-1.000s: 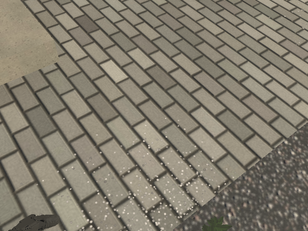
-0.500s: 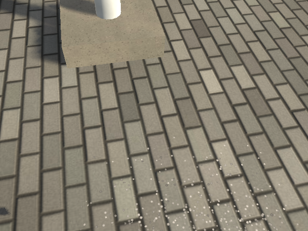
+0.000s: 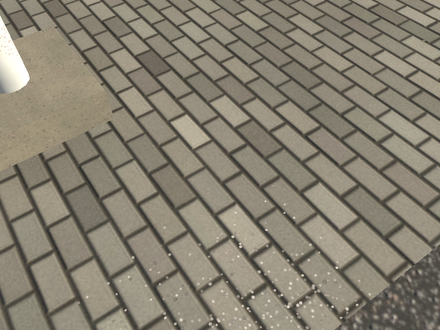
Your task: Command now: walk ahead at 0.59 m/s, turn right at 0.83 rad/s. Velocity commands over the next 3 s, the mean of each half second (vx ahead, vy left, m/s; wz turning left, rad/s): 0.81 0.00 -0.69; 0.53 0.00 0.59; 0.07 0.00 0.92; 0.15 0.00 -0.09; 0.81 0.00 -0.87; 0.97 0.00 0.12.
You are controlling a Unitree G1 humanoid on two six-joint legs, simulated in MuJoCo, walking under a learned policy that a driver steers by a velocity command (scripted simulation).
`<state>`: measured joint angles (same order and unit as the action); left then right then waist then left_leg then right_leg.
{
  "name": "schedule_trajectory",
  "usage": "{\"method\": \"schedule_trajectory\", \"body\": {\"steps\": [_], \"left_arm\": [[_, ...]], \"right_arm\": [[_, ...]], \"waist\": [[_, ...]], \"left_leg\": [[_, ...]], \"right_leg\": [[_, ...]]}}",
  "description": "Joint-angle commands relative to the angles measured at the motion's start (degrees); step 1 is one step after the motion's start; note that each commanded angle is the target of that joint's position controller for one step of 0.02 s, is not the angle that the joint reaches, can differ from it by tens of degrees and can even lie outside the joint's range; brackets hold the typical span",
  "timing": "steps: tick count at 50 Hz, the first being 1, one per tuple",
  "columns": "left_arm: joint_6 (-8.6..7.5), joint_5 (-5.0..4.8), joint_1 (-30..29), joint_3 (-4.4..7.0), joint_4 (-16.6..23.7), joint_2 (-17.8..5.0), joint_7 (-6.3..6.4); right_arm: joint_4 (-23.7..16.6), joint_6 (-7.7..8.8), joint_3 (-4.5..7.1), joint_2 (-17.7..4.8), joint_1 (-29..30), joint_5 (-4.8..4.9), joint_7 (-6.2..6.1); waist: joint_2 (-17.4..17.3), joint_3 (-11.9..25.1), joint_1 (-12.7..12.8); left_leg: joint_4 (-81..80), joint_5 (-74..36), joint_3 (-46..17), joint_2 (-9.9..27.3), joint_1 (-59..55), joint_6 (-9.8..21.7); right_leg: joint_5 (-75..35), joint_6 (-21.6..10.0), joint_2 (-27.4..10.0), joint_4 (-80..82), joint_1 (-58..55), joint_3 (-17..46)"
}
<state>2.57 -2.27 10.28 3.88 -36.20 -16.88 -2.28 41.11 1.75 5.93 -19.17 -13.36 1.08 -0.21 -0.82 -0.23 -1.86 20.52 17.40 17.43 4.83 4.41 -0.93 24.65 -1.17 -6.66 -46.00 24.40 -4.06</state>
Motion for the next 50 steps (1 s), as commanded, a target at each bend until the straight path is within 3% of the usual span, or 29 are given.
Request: {"method": "schedule_trajectory", "body": {"steps": [1, 4, 5, 6, 7, 8, 9, 10, 11, 14, 18, 21, 24, 26, 27, 28, 29, 30, 31, 32, 34, 37, 40, 44, 46, 47, 48, 49, 50], "left_arm": [[-1.08, -0.25, -5.61, 0.70, 5.53, -3.93, -0.57], [-0.88, -0.27, 5.14, 1.67, 1.34, -5.23, -0.40], [-1.03, -0.55, 17.36, 4.16, -3.00, -10.19, 0.34], [-1.67, -0.92, 27.25, 6.78, -5.15, -19.50, 0.81], [-4.56, -0.02, 21.89, 5.24, -1.21, -19.17, -0.18], [-6.10, 0.17, 18.33, 3.73, 0.55, -14.06, -0.60], [-6.63, 0.42, 17.82, 3.05, 0.87, -12.18, -0.48], [-6.51, 0.42, 15.31, 2.44, 1.35, -10.64, -0.28], [-6.46, 1.06, 11.93, 1.56, 2.16, -8.95, 0.18], [-6.79, 1.12, 9.60, 1.15, 2.49, -9.19, 2.42], [-7.00, 0.56, 14.39, 1.16, -1.47, -9.10, 4.25], [-7.63, 0.07, 16.45, 1.08, -4.34, -8.80, 4.20], [-6.87, 2.65, 17.04, 1.36, -6.04, -10.30, 3.76], [-5.69, 4.45, 13.06, 1.40, -6.13, -11.06, 3.86], [-5.78, 5.61, 10.99, 0.46, -4.33, -8.22, 4.31], [-7.35, 2.68, 19.25, -1.59, -2.81, -0.76, 2.91], [-9.65, 0.37, 16.26, -1.63, -2.33, -5.45, 1.85], [-10.91, -1.22, 8.16, -1.56, -0.06, -7.30, 1.26], [-11.87, 0.03, 2.12, -2.11, 1.87, -6.83, 1.34], [-12.19, 2.06, -1.15, -1.88, 2.61, -6.19, 1.77], [-11.52, 3.21, 0.24, -1.90, 2.87, -6.14, 1.74], [-10.83, 4.73, -3.39, -2.96, 5.62, -3.91, 1.67], [-10.21, 4.14, -8.47, -2.91, 6.62, -2.79, 1.48], [-9.06, 2.37, -8.42, -0.51, 7.27, -6.10, 2.42], [-8.82, 3.40, 0.25, 0.33, 4.92, -6.76, 2.95], [-8.22, 3.75, 2.59, 0.19, 5.49, -8.22, 3.40], [-7.17, 4.68, 1.95, 0.13, 5.46, -9.07, 2.84], [-6.43, 4.18, -4.07, 0.59, 6.77, -7.32, 2.95], [-5.79, 3.81, -6.61, -0.36, 7.86, -3.39, 3.27]], "right_arm": [[-2.53, 1.50, 2.87, -9.71, 1.35, 0.80, 1.13], [-2.34, 1.19, 2.53, -9.65, 6.65, 1.07, 1.77], [-2.96, 1.41, 1.54, -6.94, 8.16, 0.42, 1.68], [-7.50, 2.22, -0.12, -1.87, 13.05, -0.69, 1.09], [-11.92, 4.74, -1.13, -1.21, 16.75, -0.51, 0.89], [-12.66, 6.58, -0.69, -5.57, 18.26, 1.48, 1.76], [-11.63, 7.67, -0.85, -6.21, 15.78, 1.63, 2.33], [-9.70, 8.14, -0.78, -6.49, 12.68, 0.14, 2.37], [-8.37, 8.02, -0.39, -6.95, 11.05, -1.23, 2.40], [-8.40, 7.03, -0.85, -6.08, 12.96, -1.94, 2.97], [-10.64, 7.20, -3.81, 0.78, 22.59, -1.03, 4.13], [-10.98, 7.11, -2.99, -1.85, 23.16, 0.55, 4.42], [-9.77, 6.29, -1.28, -5.45, 17.05, 1.30, 3.86], [-5.08, 4.25, 0.44, -8.38, -3.15, 2.12, 2.37], [-2.15, 2.95, 0.56, -9.94, -16.43, 1.78, 1.68], [-0.77, 3.72, 1.28, -12.81, -18.85, 0.82, 2.63], [-1.43, 3.91, 0.27, -6.85, -14.45, 0.18, 2.50], [-2.37, 3.97, -0.18, -4.93, -11.68, -0.98, 2.07], [-2.72, 4.39, -0.10, -5.49, -8.73, -1.42, 2.43], [-3.17, 4.92, -0.24, -5.17, -5.21, -1.42, 2.65], [-3.84, 4.86, -0.56, -4.81, -1.84, -1.08, 2.04], [-3.31, 4.07, -0.39, -6.40, -0.75, 0.37, 0.29], [-1.81, 1.36, 1.22, -9.25, -4.84, 1.11, -1.43], [-2.69, -0.95, 1.39, -6.57, -4.04, 1.22, -3.01], [-4.32, -1.50, 0.43, -2.27, -3.94, 1.01, -2.70], [-4.88, -1.82, -1.43, 3.47, -9.03, -0.77, -2.47], [-5.08, -1.86, -1.61, 0.23, -23.58, 0.83, -1.38], [-3.30, -2.94, -0.39, -4.67, -22.21, 1.30, -1.40], [-3.74, -3.92, 0.69, -7.67, -14.68, 1.30, -1.73]], "waist": [[-3.24, -2.68, -0.58], [-1.53, 0.20, 7.05], [3.14, 4.11, 12.80], [19.46, 1.16, 15.89], [20.08, 2.83, 12.13], [12.25, 1.58, 11.76], [9.26, 0.81, 9.27], [4.21, -0.70, 6.62], [3.58, -2.85, 4.22], [2.64, -5.63, 2.42], [5.15, -7.92, 6.74], [7.90, -8.68, 6.29], [12.08, -1.04, 2.52], [13.70, 9.23, -9.09], [5.68, 15.92, -13.10], [-24.22, 24.62, -5.13], [-17.68, 21.97, -5.99], [-10.48, 12.40, -5.92], [1.21, 5.24, -3.33], [5.98, 2.44, -0.50], [1.90, 0.52, 3.51], [2.00, -2.96, 4.94], [-0.69, 1.93, 1.61], [-4.40, 3.15, 3.18], [-0.63, 9.58, 6.37], [10.86, 14.47, 4.02], [22.09, 24.04, -2.70], [15.82, 20.39, -2.70], [8.93, 12.93, -0.41]], "left_leg": [[-12.20, 11.74, -14.12, 17.76, -7.82, 10.00], [1.31, -0.92, -3.16, 12.06, 2.28, 6.50], [20.68, -16.10, 1.75, 7.31, 10.98, 4.10], [49.02, 6.45, 0.55, 0.39, 37.59, -0.74], [60.38, 16.62, -16.31, -7.47, 56.04, -1.37], [60.45, 11.99, -20.82, -3.67, 60.81, 0.23], [56.71, 8.41, -21.60, -1.96, 58.61, 1.71], [51.35, 4.35, -22.06, -0.21, 55.01, 1.77], [46.06, -0.23, -22.20, 0.65, 50.38, 1.41], [33.74, -9.77, -19.44, -1.52, 42.42, -1.94], [14.46, -26.91, -14.68, -5.70, 26.37, -2.15], [7.05, -28.83, -16.25, -4.96, 27.85, 0.57], [9.25, -21.29, -11.11, -9.14, 22.17, 4.76], [13.58, -15.42, -8.89, -10.50, 0.43, 8.75], [20.56, -6.77, -21.29, -3.66, -20.47, 11.11], [5.70, 19.78, -60.89, 9.81, -34.30, 24.22], [-5.96, 32.07, -74.25, 10.42, -33.54, 22.82], [-5.86, 21.95, -66.56, 9.88, -25.16, 20.54], [-6.51, 4.72, -60.53, 7.45, -13.49, 19.39], [-5.76, -11.19, -53.29, 4.80, -5.55, 18.61], [-5.58, -33.98, -46.31, 2.67, 3.10, 20.33], [-6.93, -44.22, -38.43, -1.07, 16.26, 18.54], [-3.86, -32.24, -34.98, -6.83, 21.30, 11.05], [6.27, -16.57, -42.04, -7.20, 17.25, 5.83], [24.87, -5.72, -38.20, -10.78, 16.24, 1.84], [41.28, 25.20, -31.37, -15.53, 25.07, 0.10], [54.28, 27.74, -31.18, -12.66, 29.87, -1.29], [59.55, 19.46, -28.04, -6.92, 32.40, -3.47], [60.00, 13.91, -25.26, -5.48, 33.74, -4.58]], "right_leg": [[0.94, -2.80, -1.19, 3.06, 9.26, -1.00], [-4.28, -5.31, 5.31, 10.67, -11.62, -9.07], [-3.47, -7.81, 9.22, 11.40, -27.63, -8.66], [4.67, -16.10, -2.33, 20.82, -40.45, 20.29], [14.33, -23.17, -9.73, 32.44, -43.42, 49.26], [12.27, -22.52, -13.54, 35.22, -43.95, 47.55], [9.30, -21.26, -12.65, 34.14, -41.37, 43.44], [6.36, -19.40, -10.18, 33.04, -36.94, 37.80], [1.43, -17.67, -7.56, 33.42, -31.51, 32.64], [-11.98, -16.05, -2.97, 35.46, -21.21, 24.00], [-17.87, -12.40, -0.01, 40.60, -9.73, 16.16], [-23.75, -10.26, -2.81, 40.44, -20.04, 14.38], [-60.67, -7.49, -4.07, 29.27, -32.19, 10.61], [-84.91, -5.68, -3.64, 4.29, -27.24, 6.47], [-64.29, -4.37, -1.94, -18.12, -9.75, 7.22], [-8.39, 0.83, 12.70, -44.14, 10.56, 9.77], [-3.43, -1.13, 10.60, -45.56, 17.98, 15.15], [-3.75, -2.18, 8.20, -43.77, 19.14, 15.91], [-3.47, -2.48, 7.29, -38.36, 16.48, 14.95], [-3.49, -2.35, 5.75, -31.61, 13.30, 14.09], [-1.99, 0.37, 4.86, -25.93, 9.52, 13.41], [-5.56, 3.91, 6.14, -6.48, 3.88, 8.55], [-27.80, 4.88, 12.90, 10.66, -10.17, 6.47], [-33.43, 5.06, 11.23, 19.34, -15.84, 13.10], [-38.19, 2.00, 3.60, 22.13, -26.19, 15.66], [-61.37, -1.93, -9.05, 17.46, -36.56, 26.94], [-58.84, -12.91, -23.32, 18.51, -41.95, 46.77], [-36.98, -14.38, -20.34, 22.29, -35.54, 47.54], [-25.69, -11.76, -14.51, 24.71, -28.37, 37.17]]}}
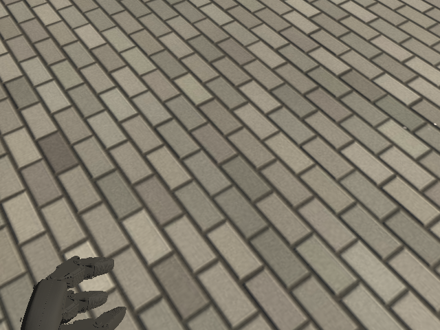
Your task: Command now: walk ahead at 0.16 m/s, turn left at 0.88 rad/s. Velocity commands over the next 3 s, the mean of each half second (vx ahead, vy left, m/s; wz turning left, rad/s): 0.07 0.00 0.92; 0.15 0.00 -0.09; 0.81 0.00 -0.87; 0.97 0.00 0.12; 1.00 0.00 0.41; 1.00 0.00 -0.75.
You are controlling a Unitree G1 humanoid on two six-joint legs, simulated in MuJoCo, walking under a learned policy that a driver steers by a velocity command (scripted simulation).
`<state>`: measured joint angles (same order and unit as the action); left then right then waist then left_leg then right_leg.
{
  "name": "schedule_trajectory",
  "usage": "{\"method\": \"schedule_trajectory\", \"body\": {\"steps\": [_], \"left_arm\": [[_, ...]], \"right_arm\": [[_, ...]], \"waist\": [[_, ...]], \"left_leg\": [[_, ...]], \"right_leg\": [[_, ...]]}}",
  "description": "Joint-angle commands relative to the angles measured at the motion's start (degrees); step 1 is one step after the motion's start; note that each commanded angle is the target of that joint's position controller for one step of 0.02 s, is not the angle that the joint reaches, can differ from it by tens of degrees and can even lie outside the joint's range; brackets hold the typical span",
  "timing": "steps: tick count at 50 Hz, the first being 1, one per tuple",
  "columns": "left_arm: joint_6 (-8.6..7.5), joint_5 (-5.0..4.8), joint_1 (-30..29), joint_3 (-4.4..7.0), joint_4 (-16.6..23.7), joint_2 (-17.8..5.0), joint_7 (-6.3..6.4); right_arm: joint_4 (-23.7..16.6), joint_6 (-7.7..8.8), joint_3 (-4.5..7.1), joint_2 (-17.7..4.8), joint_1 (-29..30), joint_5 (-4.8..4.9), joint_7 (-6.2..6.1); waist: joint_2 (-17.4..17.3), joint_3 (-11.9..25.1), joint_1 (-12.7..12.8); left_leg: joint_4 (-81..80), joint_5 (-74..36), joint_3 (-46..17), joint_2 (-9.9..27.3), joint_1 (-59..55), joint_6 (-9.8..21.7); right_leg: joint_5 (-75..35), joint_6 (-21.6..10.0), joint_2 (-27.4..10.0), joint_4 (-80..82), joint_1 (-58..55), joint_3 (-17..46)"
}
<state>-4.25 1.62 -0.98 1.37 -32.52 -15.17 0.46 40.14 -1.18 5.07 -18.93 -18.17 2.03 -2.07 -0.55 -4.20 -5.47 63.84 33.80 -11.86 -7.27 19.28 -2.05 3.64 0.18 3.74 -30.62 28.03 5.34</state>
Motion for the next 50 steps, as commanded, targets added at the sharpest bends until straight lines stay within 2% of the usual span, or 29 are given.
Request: {"method": "schedule_trajectory", "body": {"steps": [1, 3, 4, 6, 10, 14, 18, 20, 21, 22, 23, 24, 25, 26, 27, 29, 31, 35, 37, 40, 41, 42, 43, 44, 45, 46, 47, 48, 50], "left_arm": [[1.85, -0.13, 2.49, 1.73, 4.21, -4.54, 0.65], [2.25, 0.36, 0.95, 2.46, 2.44, -6.33, 0.80], [2.09, 0.55, 2.02, 2.77, 1.40, -6.44, 0.97], [1.91, 0.46, 4.19, 3.33, -0.45, -6.95, 1.29], [2.34, -0.23, 4.63, 4.45, -2.24, -9.15, 1.40], [2.79, -0.83, 3.28, 5.45, -2.97, -11.61, 0.72], [3.00, -2.13, 4.76, 6.43, -4.33, -13.24, -0.51], [3.48, -2.93, 7.26, 6.15, -5.91, -10.96, -0.76], [3.87, -2.10, 9.37, 5.52, -6.30, -8.16, -1.03], [3.69, -0.05, 6.67, 4.82, -1.61, -7.03, -0.51], [3.69, -0.20, 1.24, 5.49, -1.27, -9.73, 0.15], [3.87, -1.39, 1.37, 5.62, -1.29, -9.85, 0.48], [4.09, -1.34, 3.81, 5.82, -3.02, -9.84, 1.11], [4.28, -0.65, 5.29, 5.92, -3.78, -10.19, 1.46], [4.36, -0.50, 6.42, 5.89, -4.36, -9.97, 1.30], [4.36, -1.24, 8.01, 5.49, -4.98, -8.97, 0.89], [4.49, -1.60, 7.11, 4.58, -4.72, -7.23, 0.66], [4.91, -1.93, 8.32, 2.72, -5.96, -4.63, -0.90], [5.08, -2.58, 7.78, 3.25, -5.07, -7.28, -1.13], [4.63, -2.48, 9.07, 3.72, -4.14, -9.47, -1.16], [4.61, -2.28, 10.72, 3.75, -4.21, -10.09, -0.95], [4.51, -3.27, 13.71, 4.61, -5.39, -12.40, -0.64], [4.12, -3.96, 18.67, 5.16, -6.80, -12.89, -0.65], [3.19, -3.67, 23.83, 5.48, -7.86, -14.18, -0.92], [2.12, -2.44, 24.63, 5.36, -8.31, -14.34, -0.59], [1.14, -2.05, 23.24, 4.86, -7.62, -12.71, -0.20], [0.59, -2.48, 21.33, 4.72, -6.68, -11.81, 0.04], [0.71, -3.20, 20.10, 4.69, -5.61, -11.27, 0.28], [1.78, -3.94, 18.64, 4.88, -4.00, -11.43, 0.91]], "right_arm": [[-3.31, -1.96, 2.18, -8.96, -6.23, 0.08, -0.40], [-5.67, -2.76, 2.02, -7.39, -2.80, -0.40, -0.49], [-6.28, -2.65, 1.64, -5.61, -2.10, -0.56, -0.40], [-7.58, -2.29, 0.96, -3.52, 0.21, -0.67, -0.23], [-9.28, -2.49, 0.74, -4.08, 4.40, -0.94, 0.80], [-9.93, -3.17, 0.77, -4.76, 6.77, -0.67, 2.12], [-10.72, -4.25, 1.41, -5.73, 8.59, -0.55, 3.21], [-8.85, -4.53, 2.84, -7.77, 3.58, -0.62, 2.65], [-7.99, -4.29, 4.67, -13.54, -1.07, -0.43, 1.54], [-9.92, -3.06, 5.17, -19.56, 1.40, -2.26, 1.02], [-10.99, -1.29, 4.26, -15.08, 3.76, -3.65, 1.45], [-10.39, -0.16, 3.29, -13.22, 5.80, -3.67, 1.37], [-10.51, 0.23, 2.68, -10.93, 8.68, -2.55, 1.07], [-10.67, 0.13, 1.79, -8.77, 10.93, -1.67, 0.74], [-10.86, 0.04, 1.05, -7.78, 11.69, -1.94, 0.38], [-10.45, -0.03, 0.41, -7.06, 11.61, -2.65, 0.09], [-9.66, -0.06, 0.19, -6.93, 10.84, -2.56, 0.02], [-7.06, 0.40, -1.94, -2.03, 11.42, -3.81, 0.77], [-5.44, 0.53, -1.30, -4.68, 11.02, -3.83, 1.33], [-3.87, 0.11, 0.02, -7.73, 9.60, -2.08, 0.61], [-3.70, 0.24, 0.21, -7.18, 7.99, -2.03, 0.21], [-5.02, 0.77, 0.04, -5.51, 7.41, -3.03, 0.17], [-6.54, 1.47, -0.26, -4.27, 11.16, -3.02, 0.44], [-8.32, 2.66, -0.42, -3.16, 17.05, -1.22, 0.85], [-10.11, 4.21, -0.47, -2.24, 21.09, 0.54, 1.35], [-10.15, 5.59, -0.23, -2.75, 21.34, 0.58, 2.00], [-9.69, 6.95, -0.08, -2.96, 20.22, -0.17, 2.69], [-9.04, 8.00, -0.05, -2.55, 19.45, -1.03, 3.27], [-8.17, 9.02, -0.35, -0.52, 19.25, -1.32, 4.10]], "waist": [[4.37, 13.53, 3.27], [6.21, 8.08, 2.76], [6.89, 8.00, 3.23], [7.04, 9.56, 4.39], [5.61, 10.99, 5.33], [7.10, 9.15, 5.40], [7.52, 9.39, 5.25], [4.32, 10.03, 2.94], [-8.97, 8.11, 2.50], [-19.75, 8.64, 4.44], [-10.96, 10.29, 0.97], [-9.64, 9.16, 2.92], [-6.57, 9.01, 4.60], [-6.89, 9.33, 5.45], [-7.71, 10.30, 6.13], [-6.68, 11.77, 6.41], [-6.50, 10.98, 5.58], [-8.36, 10.54, 4.25], [-8.70, 7.25, 3.88], [-6.30, 4.49, 4.87], [-4.03, 6.36, 4.15], [2.53, 7.01, 2.28], [6.75, 4.14, 5.07], [12.63, -0.27, 8.91], [16.89, -2.61, 9.96], [14.84, -2.42, 9.08], [12.63, -0.31, 7.90], [10.13, 1.94, 7.44], [9.15, 3.90, 6.95]], "left_leg": [[16.28, -6.50, 5.28, 8.10, 17.28, -3.97], [12.76, -9.36, 7.33, 10.04, 14.22, -4.08], [10.17, -10.19, 8.37, 10.20, 13.42, -3.97], [5.62, -10.80, 8.83, 11.42, 14.71, -3.96], [-2.16, -14.66, 9.09, 13.98, 13.83, -3.17], [-11.61, -16.77, 12.48, 13.67, 6.97, -1.27], [-24.35, -15.97, 16.13, 11.82, 0.43, 1.66], [-34.76, -22.43, 15.26, 9.34, -10.15, 5.39], [-42.29, -39.38, 0.00, 17.95, -18.88, 10.71], [-43.74, -42.30, -21.40, 29.43, -20.44, 22.23], [-45.19, -40.52, -17.16, 28.32, -17.38, 22.87], [-45.38, -38.50, -11.91, 25.96, -14.98, 19.81], [-44.37, -36.92, -7.99, 23.34, -14.15, 16.61], [-43.40, -39.84, -5.67, 22.20, -12.99, 15.24], [-42.92, -43.96, -3.59, 20.88, -10.71, 15.12], [-42.42, -46.41, -1.50, 19.53, -10.33, 15.26], [-41.95, -44.56, -1.14, 18.69, -11.47, 14.88], [-42.57, -35.73, 1.78, 19.07, -7.77, 14.58], [-42.29, -31.70, 1.01, 19.99, -5.54, 14.83], [-38.21, -31.01, 1.13, 19.59, -7.40, 12.22], [-36.38, -17.66, 2.45, 17.93, -7.00, 10.12], [-32.08, 0.38, 6.16, 13.50, -2.56, 8.14], [-26.39, 6.69, 10.96, 8.57, 5.69, 4.93], [-17.99, 4.35, 12.35, 4.47, 13.71, 3.65], [-10.68, 2.30, 8.96, 3.87, 19.33, 3.81], [-7.49, -0.16, 5.56, 5.90, 21.83, 4.24], [-8.29, -3.21, 4.62, 6.98, 22.02, 4.56], [-11.70, -5.54, 5.25, 7.06, 20.20, 4.33], [-21.69, -8.79, 8.56, 4.61, 11.50, 2.45]], "right_leg": [[0.28, -11.08, -21.40, 11.19, -25.48, 21.30], [-3.23, -11.18, -17.27, 13.64, -15.37, 11.17], [-5.32, -11.53, -16.16, 14.31, -14.77, 7.57], [-9.61, -13.57, -17.79, 14.88, -18.38, 5.12], [-6.44, -15.44, -21.65, 16.51, -20.84, 1.81], [-0.97, -13.42, -21.68, 17.37, -17.69, -5.28], [-0.41, -10.25, -22.95, 12.95, -20.04, -9.83], [5.53, -4.50, -19.92, 4.08, -14.67, -14.25], [20.08, 1.48, -13.43, -11.67, -1.90, -19.53], [34.78, 5.60, -5.25, -25.88, 15.15, -13.59], [32.58, 4.70, -5.40, -33.69, 15.62, -4.78], [26.92, 3.28, -5.91, -34.78, 15.23, -3.29], [22.36, 2.97, -6.93, -33.90, 14.29, -2.79], [19.33, 3.46, -6.83, -33.77, 12.79, -3.05], [17.34, 4.03, -6.13, -35.51, 9.05, -3.67], [14.82, 4.81, -5.27, -34.59, 5.89, -4.24], [13.56, 5.05, -5.51, -27.27, 4.90, -4.16], [13.20, 4.32, -7.86, -12.78, -7.39, -5.09], [14.76, 3.26, -6.45, -9.53, -9.29, -6.85], [6.56, 0.40, -5.09, 0.38, -9.15, -7.61], [3.75, -1.59, -5.89, 0.77, -10.65, -5.36], [11.96, -5.22, -8.34, -0.37, -12.20, -0.71], [40.23, -11.18, -11.93, 6.92, -10.95, 10.96], [54.62, -16.28, -18.35, 19.15, -12.63, 27.52], [53.60, -18.81, -22.69, 25.10, -15.57, 38.55], [48.01, -17.91, -22.75, 24.10, -17.61, 38.24], [42.38, -16.39, -21.32, 21.85, -19.43, 35.25], [37.57, -14.82, -18.90, 20.56, -20.51, 31.15], [29.96, -12.56, -13.42, 18.80, -17.73, 23.50]]}}
Over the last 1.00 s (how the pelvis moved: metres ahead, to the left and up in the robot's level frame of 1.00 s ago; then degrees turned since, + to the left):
0.67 -0.27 -0.02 3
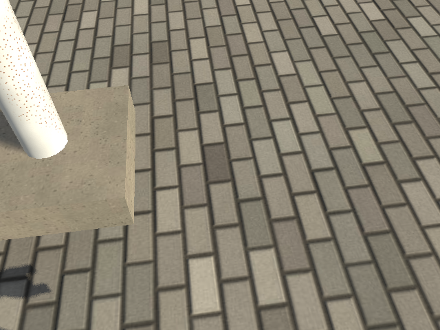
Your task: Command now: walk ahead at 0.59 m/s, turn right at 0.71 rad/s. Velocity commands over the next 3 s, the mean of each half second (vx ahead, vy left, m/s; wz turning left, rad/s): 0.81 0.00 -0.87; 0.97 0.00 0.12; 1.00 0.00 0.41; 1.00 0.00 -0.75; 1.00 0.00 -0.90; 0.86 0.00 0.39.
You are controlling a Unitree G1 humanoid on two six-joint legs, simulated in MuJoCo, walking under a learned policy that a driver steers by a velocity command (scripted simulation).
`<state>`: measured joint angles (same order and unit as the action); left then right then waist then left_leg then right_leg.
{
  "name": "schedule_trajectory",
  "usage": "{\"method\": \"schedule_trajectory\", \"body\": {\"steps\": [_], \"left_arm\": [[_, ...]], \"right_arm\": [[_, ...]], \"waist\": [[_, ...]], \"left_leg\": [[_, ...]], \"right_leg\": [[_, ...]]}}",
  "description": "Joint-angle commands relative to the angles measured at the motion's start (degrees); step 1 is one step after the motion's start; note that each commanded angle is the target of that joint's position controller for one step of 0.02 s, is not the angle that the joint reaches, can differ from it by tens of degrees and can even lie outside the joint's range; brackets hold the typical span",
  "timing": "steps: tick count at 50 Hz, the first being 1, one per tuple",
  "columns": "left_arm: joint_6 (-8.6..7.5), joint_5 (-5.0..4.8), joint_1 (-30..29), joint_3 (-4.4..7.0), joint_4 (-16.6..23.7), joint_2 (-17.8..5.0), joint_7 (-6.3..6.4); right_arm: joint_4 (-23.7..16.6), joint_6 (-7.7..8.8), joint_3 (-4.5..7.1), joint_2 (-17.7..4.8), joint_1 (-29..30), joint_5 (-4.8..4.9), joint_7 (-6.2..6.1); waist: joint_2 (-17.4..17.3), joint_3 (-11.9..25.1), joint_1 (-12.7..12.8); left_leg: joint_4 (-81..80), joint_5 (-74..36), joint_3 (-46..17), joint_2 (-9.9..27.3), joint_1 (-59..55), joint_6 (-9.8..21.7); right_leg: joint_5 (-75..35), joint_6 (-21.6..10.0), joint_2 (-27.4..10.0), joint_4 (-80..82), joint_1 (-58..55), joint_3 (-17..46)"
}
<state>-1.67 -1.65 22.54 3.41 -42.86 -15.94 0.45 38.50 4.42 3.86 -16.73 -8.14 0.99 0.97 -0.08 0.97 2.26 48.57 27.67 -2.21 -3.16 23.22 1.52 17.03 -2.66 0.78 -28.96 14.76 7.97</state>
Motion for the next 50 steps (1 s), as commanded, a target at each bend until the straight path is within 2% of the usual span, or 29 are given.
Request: {"method": "schedule_trajectory", "body": {"steps": [1, 5, 6, 7, 8, 9, 10, 11, 13, 17, 20, 23, 25, 26, 27, 28, 29, 30, 31, 32, 33, 34, 35, 37, 39, 43, 46, 48, 50], "left_arm": [[-0.35, -0.72, -5.91, 2.92, 7.36, -10.81, 1.20], [1.11, -0.98, -10.20, 2.02, 11.17, -8.23, 1.39], [0.89, -0.74, -11.16, 1.19, 12.28, -5.58, 1.20], [0.31, 0.01, -9.47, -0.43, 13.01, -0.14, 0.65], [-1.07, -1.70, -9.26, -1.19, 17.71, 0.70, 0.38], [-1.29, -2.50, -9.21, -0.79, 17.36, -2.66, 0.18], [-0.90, -1.60, -10.50, 0.05, 16.33, -5.40, -0.30], [-0.62, -0.82, -9.85, 0.33, 15.04, -5.57, -0.77], [-0.33, -0.82, -11.27, 0.27, 14.99, -4.63, -1.80], [0.33, -1.11, -15.04, -0.18, 15.85, -3.34, -2.62], [0.08, -0.92, -20.25, -0.65, 16.80, -3.11, -3.42], [-0.88, -1.12, -26.00, -1.49, 17.67, -1.61, -5.27], [-1.24, -1.19, -26.27, -0.86, 17.93, -2.95, -5.74], [-1.09, -1.11, -23.62, -0.16, 17.75, -4.16, -5.65], [-0.78, -1.15, -16.19, 1.27, 16.36, -6.71, -5.40], [-0.10, -1.23, -3.00, 3.64, 12.81, -11.00, -4.66], [0.80, -1.23, 7.91, 5.25, 8.74, -13.39, -3.08], [0.32, -0.06, 3.48, 5.15, 9.10, -18.10, -2.15], [-0.55, 1.21, 5.30, 3.75, 10.16, -12.39, -2.24], [-1.65, 1.87, 5.66, 3.03, 8.44, -9.74, -2.62], [-2.89, 1.84, 2.24, 2.73, 6.47, -9.67, -2.89], [-4.02, 2.21, -2.55, 1.78, 6.15, -6.34, -2.89], [-4.61, 3.17, -5.94, 1.16, 6.16, -4.09, -2.85], [-5.45, 2.44, -8.19, 0.72, 4.92, -1.61, -3.04], [-6.17, 2.35, -7.92, 1.05, 3.58, -2.43, -2.91], [-7.11, 2.99, -6.23, 0.95, 2.40, -3.05, -1.30], [-6.95, 2.56, -3.63, 1.18, 1.19, -5.84, 0.01], [-5.78, 2.61, -2.75, 1.29, 0.63, -7.09, 0.93], [-3.61, 2.92, -3.04, 2.43, 0.93, -11.42, 2.33]], "right_arm": [[-6.01, 3.63, 0.62, -1.70, 8.58, -0.13, 1.32], [-2.95, 3.20, 2.22, -4.61, 0.36, 2.00, 0.52], [-0.97, 3.01, 3.03, -6.54, -7.09, 2.18, -0.20], [-0.18, 2.69, 3.68, -9.59, -14.95, 1.38, -0.91], [0.03, 2.34, 4.40, -14.75, -14.96, -1.55, -0.51], [-1.04, 2.43, 4.00, -12.96, -10.70, -1.80, -0.53], [-0.87, 2.36, 2.86, -9.20, -10.39, -1.07, -0.90], [-0.66, 2.18, 2.16, -7.65, -10.53, -1.11, -1.13], [0.88, 1.98, 1.42, -6.38, -10.60, -1.53, -1.33], [3.38, 2.21, 0.44, -4.67, -11.44, -2.45, -1.52], [4.66, 2.09, 0.22, -5.31, -11.41, -2.81, -1.82], [6.33, 1.64, 0.70, -8.44, -13.91, -2.19, -2.12], [7.09, 1.14, 1.32, -12.28, -15.76, -2.04, -2.46], [7.51, 0.61, 1.63, -14.08, -16.60, -1.75, -2.74], [7.41, 0.02, 1.95, -15.67, -15.98, -1.64, -2.79], [6.78, -0.10, 1.93, -15.80, -14.27, -1.70, -2.63], [6.57, 0.51, 1.06, -13.59, -13.16, -1.18, -2.58], [4.35, 2.11, -2.29, -1.94, -22.23, -1.50, -1.56], [4.11, 4.68, -1.95, -7.14, -20.73, 2.00, -0.95], [1.56, 5.02, -1.06, -9.50, -9.50, 4.81, -1.33], [-0.25, 4.78, -1.68, -7.17, -6.91, 5.08, -1.69], [1.06, 3.66, -1.77, -5.92, -7.50, 3.57, -2.00], [2.78, 2.02, -1.41, -5.70, -11.56, 3.13, -1.63], [5.14, -1.06, -1.09, -3.94, -14.81, 2.69, -1.37], [4.74, -2.44, -1.28, -2.44, -11.83, 2.29, -1.37], [1.84, -1.02, -1.37, -2.49, -2.79, 1.48, -0.59], [0.69, 0.13, -1.91, -0.76, 0.67, 1.49, 1.20], [-0.88, 0.77, -1.37, -2.40, 3.28, 1.47, 2.82], [-1.48, 0.31, -0.03, -5.03, -0.50, 2.49, 3.26]], "waist": [[9.35, -0.81, -1.34], [8.42, 1.27, -6.16], [6.74, 3.92, -8.96], [-2.70, 9.65, -10.91], [-13.96, 8.03, -8.35], [-12.40, 3.69, -7.24], [-9.18, -0.15, -7.76], [-6.36, -0.93, -7.32], [-5.36, -4.75, -6.18], [-4.78, -8.77, -5.41], [-3.49, -11.88, -5.79], [-1.20, -13.60, -6.99], [-4.75, -9.92, -4.83], [-7.87, -7.04, -1.90], [-10.00, -2.67, 3.22], [-10.53, 4.04, 9.88], [-6.02, 6.57, 14.71], [16.68, 13.74, 2.54], [8.95, 27.26, 6.50], [2.39, 15.75, 8.63], [-3.02, 4.64, 4.56], [-4.25, 1.31, 1.35], [-1.44, -1.59, -2.01], [1.81, -4.37, -4.68], [1.75, -7.64, -4.33], [0.89, -10.23, -1.69], [0.69, -10.28, -0.46], [1.50, -9.84, -0.27], [5.61, -4.06, -4.20]], "left_leg": [[-10.86, -4.38, 0.24, -0.94, 2.09, -2.10], [-26.97, -19.03, 1.96, -0.08, -20.97, -3.96], [-26.34, -18.25, -0.51, 4.30, -32.73, -2.87], [-28.16, -7.53, -13.10, 15.63, -43.93, 0.32], [-34.64, 13.70, -37.78, 29.20, -43.01, 8.31], [-36.20, 21.00, -40.52, 30.88, -38.51, 10.77], [-35.60, 16.56, -32.13, 27.56, -36.20, 9.06], [-35.48, 9.70, -24.31, 23.92, -33.67, 7.23], [-36.90, -2.00, -13.52, 19.91, -27.83, 4.86], [-39.63, -14.51, 0.20, 17.27, -22.28, 4.13], [-42.25, -20.02, 8.51, 15.72, -19.48, 3.16], [-42.44, -33.19, 14.26, 16.21, -23.01, 1.33], [-36.41, -69.76, 16.25, 17.52, -26.20, 1.05], [-30.97, -85.72, 16.06, 19.17, -29.15, 1.77], [-21.10, -94.71, 15.72, 20.57, -29.39, 3.03], [-8.23, -96.04, 14.56, 20.73, -24.43, 3.82], [10.10, -72.00, 13.55, 16.82, -8.95, 2.60], [38.54, 0.38, 9.45, 5.19, 14.74, 0.72], [43.09, -1.36, -5.69, 4.36, 18.26, 2.70], [42.74, -4.82, -5.87, 5.80, 20.72, 3.48], [37.49, -7.76, -5.46, 8.21, 21.50, 3.44], [33.69, -10.65, -6.26, 11.09, 18.69, 3.19], [31.77, -13.79, -7.03, 12.98, 14.72, 2.59], [29.05, -15.86, -6.82, 14.66, 12.16, 1.30], [26.40, -20.76, -6.50, 14.58, 15.62, 0.15], [9.68, -36.74, -0.72, 10.79, 17.39, -0.33], [-1.89, -43.70, 3.69, 8.56, 16.19, 1.59], [-8.37, -41.82, 8.78, 4.97, 14.78, 3.25], [-8.88, -36.11, 13.39, 0.32, 8.54, 4.90]], "right_leg": [[13.36, -9.14, -8.09, 16.11, -1.37, 18.06], [9.52, -5.22, -4.01, 9.50, 11.92, 15.38], [10.76, -2.49, -2.46, 2.03, 20.48, 13.26], [14.30, 0.62, 1.59, -16.54, 28.15, 6.84], [13.25, 1.22, 0.28, -29.41, 42.50, 2.88], [9.28, 1.68, -5.85, -39.69, 47.23, 0.61], [5.15, 1.64, -6.70, -44.63, 49.42, -0.75], [2.08, 1.57, -7.51, -47.79, 48.09, -1.57], [-2.70, 1.39, -9.41, -48.76, 45.92, -1.73], [-11.02, 3.07, -8.89, -48.22, 44.52, -2.63], [-17.08, 2.64, -8.07, -36.84, 39.86, -7.56], [-18.51, -0.97, -6.29, -22.55, 33.41, -13.36], [-14.94, -3.93, -0.68, -18.29, 22.66, -18.60], [-11.31, -5.34, 1.77, -17.85, 18.41, -19.22], [-7.56, -7.23, 3.82, -16.93, 9.55, -18.65], [-7.73, -9.94, 4.75, -13.75, -7.33, -16.60], [-10.07, -11.26, 1.54, -6.86, -28.00, -8.18], [-2.42, -17.83, -14.63, -5.26, -47.76, 20.43], [23.54, -20.94, -21.30, 8.70, -47.79, 40.27], [24.01, -17.11, -20.25, 14.19, -37.20, 35.76], [17.46, -15.44, -19.71, 16.44, -24.65, 28.45], [12.17, -13.76, -17.97, 16.23, -16.08, 21.29], [8.48, -12.44, -15.75, 16.63, -8.48, 14.07], [2.83, -9.36, -13.10, 18.96, -0.67, 3.36], [-5.58, -6.22, -11.31, 21.18, 2.41, -5.05], [-19.11, -2.07, -6.12, 24.19, 0.62, -17.49], [-32.04, 1.17, -8.13, 24.07, -7.58, -21.28], [-50.51, 3.13, -9.17, 20.10, -15.47, -22.64], [-75.62, 4.02, -11.15, 10.02, -23.19, -22.86]]}}
Over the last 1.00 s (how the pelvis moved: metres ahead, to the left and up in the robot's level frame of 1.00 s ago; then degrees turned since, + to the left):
0.10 0.03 0.02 21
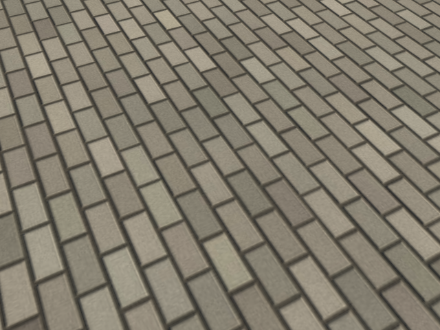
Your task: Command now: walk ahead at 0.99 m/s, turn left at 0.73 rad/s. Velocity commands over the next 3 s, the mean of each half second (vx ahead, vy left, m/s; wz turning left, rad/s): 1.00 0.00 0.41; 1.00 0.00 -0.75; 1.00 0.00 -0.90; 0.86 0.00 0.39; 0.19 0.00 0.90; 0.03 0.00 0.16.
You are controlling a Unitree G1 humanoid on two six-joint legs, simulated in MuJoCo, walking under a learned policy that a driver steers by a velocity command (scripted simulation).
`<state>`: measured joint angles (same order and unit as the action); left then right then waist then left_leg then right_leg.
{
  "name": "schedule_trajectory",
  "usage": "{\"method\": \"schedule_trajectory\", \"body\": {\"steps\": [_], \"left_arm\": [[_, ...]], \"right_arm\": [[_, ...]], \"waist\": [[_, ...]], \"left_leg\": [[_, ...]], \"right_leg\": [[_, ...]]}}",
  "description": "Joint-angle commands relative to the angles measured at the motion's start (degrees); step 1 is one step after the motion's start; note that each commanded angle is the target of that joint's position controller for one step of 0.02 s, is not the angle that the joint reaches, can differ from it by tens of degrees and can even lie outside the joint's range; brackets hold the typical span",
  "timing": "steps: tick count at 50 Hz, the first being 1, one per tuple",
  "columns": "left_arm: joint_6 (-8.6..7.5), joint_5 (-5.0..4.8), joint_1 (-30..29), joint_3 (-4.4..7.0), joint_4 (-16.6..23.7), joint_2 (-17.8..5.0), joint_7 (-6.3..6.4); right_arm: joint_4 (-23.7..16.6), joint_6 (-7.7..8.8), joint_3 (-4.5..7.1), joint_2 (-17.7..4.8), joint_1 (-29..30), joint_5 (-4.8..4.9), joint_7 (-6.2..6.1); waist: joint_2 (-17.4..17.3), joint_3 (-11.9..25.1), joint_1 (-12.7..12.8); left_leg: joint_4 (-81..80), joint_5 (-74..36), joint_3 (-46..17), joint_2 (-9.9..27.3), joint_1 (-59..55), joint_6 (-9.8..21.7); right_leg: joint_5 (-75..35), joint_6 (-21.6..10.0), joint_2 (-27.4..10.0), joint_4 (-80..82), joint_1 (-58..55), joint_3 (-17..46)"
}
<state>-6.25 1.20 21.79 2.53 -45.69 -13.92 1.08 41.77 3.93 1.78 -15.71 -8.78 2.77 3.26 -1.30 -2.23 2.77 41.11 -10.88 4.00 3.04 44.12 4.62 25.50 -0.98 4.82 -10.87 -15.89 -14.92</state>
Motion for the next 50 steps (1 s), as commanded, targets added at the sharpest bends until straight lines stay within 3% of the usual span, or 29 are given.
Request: {"method": "schedule_trajectory", "body": {"steps": [1, 3, 4, 5, 6, 7, 8, 9, 12, 15, 17, 21, 24, 26, 27, 28, 29, 30, 31, 32, 33, 35, 39, 41, 45, 47, 48, 49, 50], "left_arm": [[1.98, -0.35, -4.74, 4.01, 4.57, -15.62, 2.12], [1.85, -1.63, -15.19, 3.94, 7.11, -15.10, 0.67], [-0.41, -0.48, -15.15, 0.26, 8.22, -1.48, -1.59], [-2.66, -3.01, -7.27, -1.87, 12.87, 3.23, -2.51], [-4.51, -3.16, -11.15, -1.39, 14.01, -4.06, -2.92], [-5.05, -3.65, -14.92, -0.48, 15.51, -6.65, -2.85], [-4.81, -2.75, -13.88, -0.59, 15.08, -6.07, -2.42], [-4.16, -1.36, -13.24, -0.52, 14.55, -5.96, -1.90], [-1.81, -0.68, -11.86, 0.27, 13.24, -7.84, -0.42], [-0.88, 0.49, -21.69, -1.72, 16.08, -3.05, -0.36], [-1.18, -0.31, -26.88, -2.41, 17.05, -1.41, -0.86], [-2.02, -3.05, -33.65, -1.02, 18.50, -4.07, -2.74], [-2.75, -3.91, -29.34, 0.62, 18.21, -6.90, -4.53], [-1.49, -5.13, -12.64, 2.59, 14.10, -11.10, -4.29], [-0.42, -4.93, 4.44, 3.36, 9.52, -12.81, -3.64], [0.90, -3.67, 14.77, 2.61, 5.39, -13.13, -3.13], [-0.33, -1.78, 11.90, 3.39, 5.49, -15.92, -3.85], [0.26, -1.09, 8.70, 3.29, 7.29, -9.98, -2.82], [0.15, -0.42, 5.92, 2.70, 8.02, -8.61, -2.44], [-0.13, -0.69, 2.45, 2.68, 8.28, -8.88, -3.04], [-0.38, -1.24, -0.19, 2.52, 8.57, -8.92, -3.24], [-0.07, -2.06, -2.33, 2.04, 8.35, -7.42, -3.03], [0.54, -3.60, -1.35, 2.41, 6.57, -8.46, -1.30], [0.89, -3.68, 2.25, 3.04, 4.78, -9.70, -1.01], [1.34, -4.58, 5.28, 3.15, 2.44, -8.62, -0.66], [2.31, -3.37, 3.03, 3.76, 2.79, -10.51, -0.84], [2.82, -1.13, -0.52, 2.90, 5.05, -8.63, -1.08], [2.37, -2.89, 9.69, -0.06, 6.43, 0.45, -1.51], [2.68, -5.13, 9.60, -1.07, 7.32, -2.90, -1.03]], "right_arm": [[-3.81, -0.32, 3.14, -8.15, -6.79, 1.03, 0.72], [2.48, -3.36, 6.82, -15.47, -33.49, 0.40, -1.13], [5.58, -3.98, 5.31, -12.74, -33.05, -0.50, -1.45], [1.05, -1.68, 3.80, -10.69, -24.56, -3.24, -1.13], [-1.51, -0.64, 3.52, -7.28, -22.76, -3.15, -0.83], [-2.13, 0.45, 3.44, -6.78, -20.82, -2.86, -0.47], [-3.43, 1.41, 3.72, -7.67, -15.97, -2.46, -0.13], [-4.63, 1.98, 3.84, -8.26, -12.05, -2.39, -0.39], [-4.99, 2.08, 2.93, -5.81, -9.33, -1.82, -1.96], [-2.12, 1.67, 1.83, -3.46, -13.08, -1.45, -3.85], [-0.42, 1.91, 1.77, -4.37, -16.39, -1.40, -3.78], [4.01, 1.99, 1.47, -5.23, -21.28, -2.32, -3.21], [5.28, 0.97, 1.85, -8.12, -20.11, -3.98, -4.11], [3.68, 0.17, 2.50, -10.43, -14.85, -6.62, -4.74], [1.21, -0.12, 2.95, -12.18, -6.48, -6.90, -4.85], [-1.39, 0.70, 1.41, -6.46, -2.93, -8.33, -4.69], [-3.56, 2.65, -0.47, -1.06, -14.91, -2.73, -3.22], [-3.92, 4.72, -0.43, -6.46, -10.05, -1.01, -2.32], [-5.79, 5.85, -0.18, -8.11, -2.98, -0.53, -1.97], [-6.59, 6.53, -0.55, -6.66, -0.10, -2.28, -2.18], [-6.79, 6.72, -0.43, -5.65, 0.54, -3.75, -2.46], [-7.02, 5.80, -0.28, -5.37, -1.82, -4.16, -2.65], [-12.62, 5.45, -1.57, -2.27, 9.77, -5.24, -2.82], [-14.18, 5.66, -1.40, -1.41, 13.00, -4.56, -2.73], [-15.91, 5.52, 1.38, -6.64, 14.93, -1.57, -3.86], [-14.73, 5.96, 3.67, -10.25, 3.75, -1.09, -4.40], [-12.15, 5.17, 4.39, -11.64, -12.26, -0.72, -5.07], [-9.38, 4.76, 4.92, -15.92, -19.06, -2.69, -4.33], [-8.49, 4.40, 4.81, -12.96, -19.44, -1.80, -3.35]], "waist": [[10.04, 2.74, -9.25], [7.59, 11.36, -23.61], [-14.91, 3.77, -17.35], [-23.94, 10.62, -6.61], [-10.28, 12.42, -9.62], [1.16, 7.19, -7.11], [8.13, 3.39, -2.78], [9.42, 1.28, -0.85], [6.89, -1.82, 0.81], [0.94, -4.41, -5.48], [-1.17, -3.90, -9.91], [-2.29, -4.87, -13.99], [-5.08, 0.32, -8.80], [-9.39, 9.89, 1.38], [-6.58, 15.09, 11.07], [7.42, 18.87, 12.15], [28.79, 24.76, 2.09], [14.85, 21.37, 6.29], [6.08, 12.81, 5.29], [-5.04, 6.75, 1.65], [-6.72, 2.93, -1.13], [-2.03, -0.26, -4.67], [0.86, -5.82, -2.10], [3.07, -3.51, 0.63], [5.77, -1.15, 0.61], [7.55, 7.92, -7.21], [8.35, 18.83, -14.66], [-16.89, 31.14, -9.26], [-23.24, 33.38, -9.83]], "left_leg": [[0.62, 8.12, 7.31, -7.23, -19.37, 2.96], [-1.54, 10.92, -1.12, -4.91, -50.49, 8.02], [0.37, 13.29, -7.17, -3.73, -55.90, 10.09], [-11.26, 35.56, -40.69, 5.27, -62.65, 21.95], [-24.26, 47.81, -51.58, 8.73, -60.96, 20.74], [-29.48, 52.44, -52.61, 8.80, -53.55, 17.48], [-29.92, 50.65, -51.40, 8.22, -44.63, 16.76], [-29.60, 45.66, -48.37, 5.55, -37.95, 16.74], [-30.04, 31.41, -34.10, 0.43, -28.35, 14.97], [-29.31, 16.30, -19.61, -3.85, -22.88, 11.06], [-31.10, 17.18, -16.85, -3.40, -22.55, 8.74], [-31.21, 6.97, -14.73, 1.89, -41.56, 5.65], [-22.18, -30.89, -9.87, 4.74, -54.47, 1.63], [-5.87, -54.44, -8.48, 6.17, -56.11, 0.30], [12.17, -55.21, -5.76, 5.11, -46.20, -1.02], [35.48, -2.20, -5.09, -1.92, -26.87, -1.10], [51.70, 42.73, -12.77, -10.51, 0.83, -6.33], [48.52, 35.06, -15.70, -6.17, 7.12, -2.99], [43.77, 31.24, -15.51, -3.98, 7.14, -1.96], [37.85, 29.05, -14.10, -2.71, 2.64, -0.99], [32.84, 28.44, -14.03, -1.96, 0.04, -1.70], [26.85, 28.34, -12.89, -0.48, -3.48, -3.76], [2.60, 14.90, -6.25, -2.39, -14.40, -7.04], [-5.89, 1.14, -5.76, -5.13, -26.84, -7.35], [-15.58, 3.70, -9.96, -5.52, -30.02, -7.01], [-14.55, 9.31, -8.96, -4.88, -42.21, -4.64], [-6.69, 17.79, -14.12, 2.85, -59.78, -1.49], [-12.01, 34.53, -44.92, 21.30, -82.34, 9.99], [-19.32, 55.87, -59.56, 23.67, -82.30, 9.86]], "right_leg": [[-94.83, 1.88, -16.80, -16.38, 7.01, 0.44], [-83.84, 0.02, -14.18, -51.13, 22.26, 2.16], [0.29, 0.33, -1.09, -79.11, 44.19, 5.45], [11.23, 0.28, 3.30, -91.68, 64.26, 18.38], [3.77, -3.67, 0.70, -86.65, 64.92, 23.85], [-1.89, -5.45, -1.70, -77.99, 63.47, 24.02], [-5.72, -4.68, -3.95, -71.48, 60.25, 24.56], [-7.52, -3.06, -5.30, -67.33, 56.90, 25.52], [-10.62, 1.43, -9.30, -55.10, 52.31, 23.60], [-28.25, 3.80, -10.38, -37.86, 49.30, 16.83], [-39.02, 3.09, -9.03, -28.02, 44.45, 13.80], [-38.69, -0.77, -6.54, -16.51, 51.40, 11.97], [-30.31, -4.78, -1.08, -17.09, 50.26, 8.80], [-25.36, -6.78, 0.65, -22.74, 36.86, 8.58], [-29.86, -8.80, -2.47, -20.42, 19.16, 12.23], [-23.69, -9.49, -7.39, -27.28, 0.40, 22.46], [2.08, -24.80, -21.04, -14.61, -19.24, 62.18], [15.81, -22.08, -19.87, -5.94, -17.70, 67.05], [8.60, -19.55, -18.68, -4.74, -7.66, 60.42], [0.78, -18.01, -15.85, -3.05, 4.39, 56.03], [-6.50, -18.58, -13.12, -2.14, 12.23, 51.76], [-15.15, -18.80, -9.05, -0.57, 20.95, 45.38], [-24.21, -15.36, -2.77, 0.77, 40.34, 35.98], [-21.49, -12.20, -2.71, 1.56, 45.93, 36.83], [-25.48, -8.88, -4.23, -6.51, 31.20, 41.47], [-44.10, -5.72, -3.29, -23.56, 26.36, 39.48], [-41.55, -4.19, -3.24, -40.96, 33.46, 37.32], [-0.07, -1.43, 4.12, -65.07, 53.85, 30.58], [3.94, -1.75, -2.19, -73.99, 61.75, 27.60]]}}
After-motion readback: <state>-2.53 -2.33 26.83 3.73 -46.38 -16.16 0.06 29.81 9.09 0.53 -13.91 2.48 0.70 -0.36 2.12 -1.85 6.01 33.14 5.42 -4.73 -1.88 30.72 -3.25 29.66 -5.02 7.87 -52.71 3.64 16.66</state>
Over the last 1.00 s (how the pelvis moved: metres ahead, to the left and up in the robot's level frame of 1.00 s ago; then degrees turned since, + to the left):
0.60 -0.26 -0.03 -22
